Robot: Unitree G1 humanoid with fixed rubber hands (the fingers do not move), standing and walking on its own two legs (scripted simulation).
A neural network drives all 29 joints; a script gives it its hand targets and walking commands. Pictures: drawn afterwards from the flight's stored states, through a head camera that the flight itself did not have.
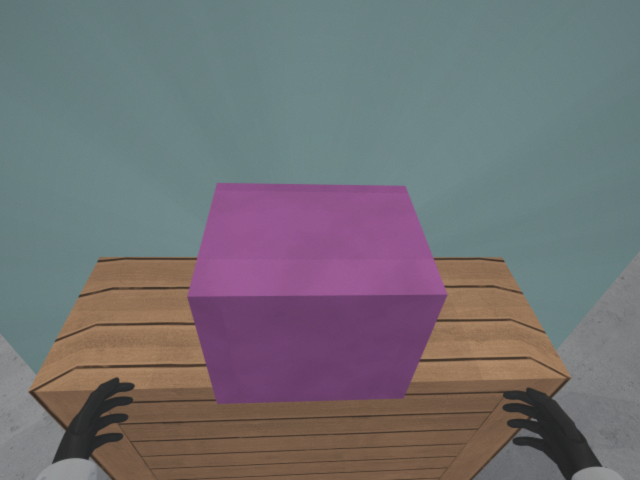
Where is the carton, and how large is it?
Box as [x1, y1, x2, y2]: [187, 183, 447, 403]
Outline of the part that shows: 217,183 187,295 217,403 402,398 404,396 447,294 405,186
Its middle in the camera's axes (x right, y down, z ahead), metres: -0.01 +0.07 +0.55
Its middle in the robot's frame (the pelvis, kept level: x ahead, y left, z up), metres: +0.38 +0.02 +0.05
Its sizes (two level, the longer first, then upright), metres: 0.271 0.207 0.236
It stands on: a pedestal, 0.71 m high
